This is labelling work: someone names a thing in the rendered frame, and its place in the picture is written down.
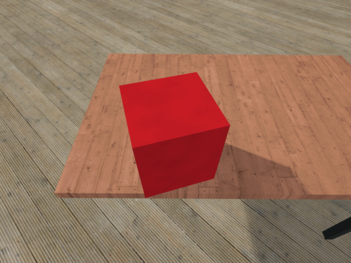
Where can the carton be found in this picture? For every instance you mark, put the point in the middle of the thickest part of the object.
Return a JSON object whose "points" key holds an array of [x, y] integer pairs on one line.
{"points": [[177, 131]]}

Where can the table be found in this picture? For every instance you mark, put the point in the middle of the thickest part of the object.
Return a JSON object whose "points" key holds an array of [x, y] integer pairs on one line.
{"points": [[289, 135]]}

